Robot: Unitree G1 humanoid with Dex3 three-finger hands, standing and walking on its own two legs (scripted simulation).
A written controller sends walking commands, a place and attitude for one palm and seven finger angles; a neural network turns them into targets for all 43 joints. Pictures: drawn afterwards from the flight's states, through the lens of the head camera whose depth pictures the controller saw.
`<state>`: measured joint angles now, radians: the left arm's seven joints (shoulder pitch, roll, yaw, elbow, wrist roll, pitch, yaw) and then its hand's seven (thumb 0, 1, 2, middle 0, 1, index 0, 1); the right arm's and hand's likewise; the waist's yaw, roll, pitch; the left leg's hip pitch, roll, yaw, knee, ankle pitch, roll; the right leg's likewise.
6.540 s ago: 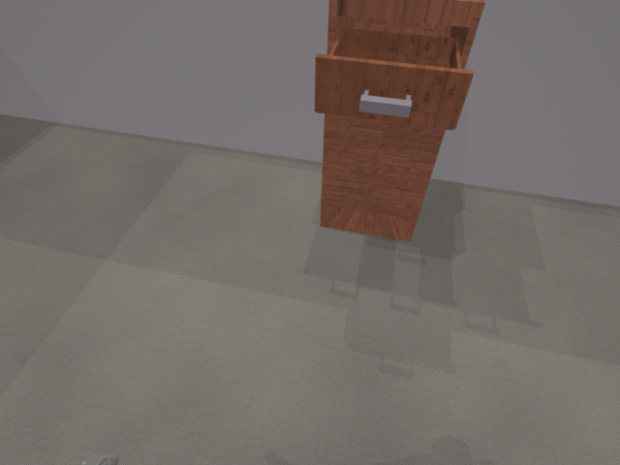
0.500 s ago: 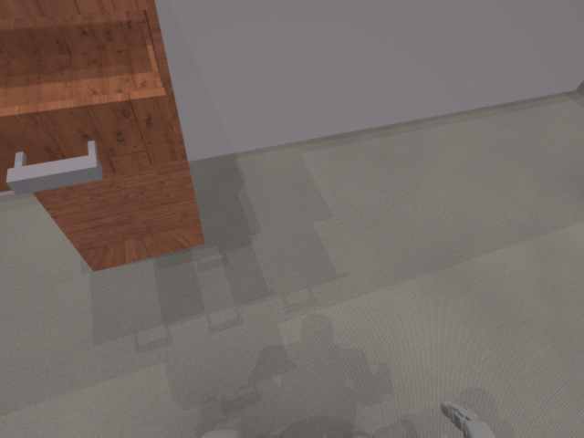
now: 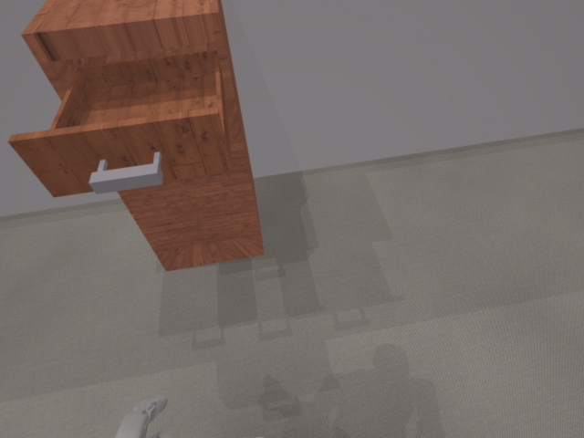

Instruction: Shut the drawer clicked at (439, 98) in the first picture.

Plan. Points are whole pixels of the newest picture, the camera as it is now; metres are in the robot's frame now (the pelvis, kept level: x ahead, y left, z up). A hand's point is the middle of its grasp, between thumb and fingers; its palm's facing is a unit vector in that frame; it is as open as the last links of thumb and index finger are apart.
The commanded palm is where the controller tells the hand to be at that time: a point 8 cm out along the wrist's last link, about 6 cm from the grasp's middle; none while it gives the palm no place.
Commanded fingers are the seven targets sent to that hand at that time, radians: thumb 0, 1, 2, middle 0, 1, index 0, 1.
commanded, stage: turn to face it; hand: left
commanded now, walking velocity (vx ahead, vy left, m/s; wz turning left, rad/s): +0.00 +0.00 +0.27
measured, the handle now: (129, 169) +0.55 +0.32 +0.04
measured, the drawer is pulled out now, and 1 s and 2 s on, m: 0.28 0.28 0.28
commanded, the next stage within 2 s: take the last steps up to it in 0.10 s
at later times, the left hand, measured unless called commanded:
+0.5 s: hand out of the picture -0.09 +0.23 -0.18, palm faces +0.24 -0.95 -0.19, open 7.4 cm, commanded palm none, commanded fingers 0.00 0.90 0.90 -0.20 -0.30 -0.20 -0.30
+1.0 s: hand (170, 367) +0.26 +0.24 -0.17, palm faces +0.14 -0.97 -0.19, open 7.4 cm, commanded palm none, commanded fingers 0.00 0.90 0.90 -0.20 -0.30 -0.20 -0.30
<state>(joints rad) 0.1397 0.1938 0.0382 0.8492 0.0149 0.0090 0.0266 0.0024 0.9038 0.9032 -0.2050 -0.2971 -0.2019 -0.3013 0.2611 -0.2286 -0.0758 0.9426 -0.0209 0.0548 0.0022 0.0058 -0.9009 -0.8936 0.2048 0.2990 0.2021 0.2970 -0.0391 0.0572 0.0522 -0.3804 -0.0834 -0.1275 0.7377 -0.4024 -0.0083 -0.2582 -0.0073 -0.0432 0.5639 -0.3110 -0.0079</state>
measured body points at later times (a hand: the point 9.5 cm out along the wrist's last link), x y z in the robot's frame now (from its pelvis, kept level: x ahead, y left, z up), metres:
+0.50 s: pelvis +0.00 +0.05 +0.01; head -0.01 +0.08 +0.45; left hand -0.10 +0.29 -0.16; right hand +0.12 -0.17 -0.12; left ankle -0.05 +0.13 -0.73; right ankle +0.00 -0.09 -0.68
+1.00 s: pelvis +0.16 +0.04 -0.02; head +0.18 +0.04 +0.43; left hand +0.26 +0.29 -0.15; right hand +0.04 -0.17 -0.16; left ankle -0.04 +0.13 -0.70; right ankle +0.27 -0.03 -0.73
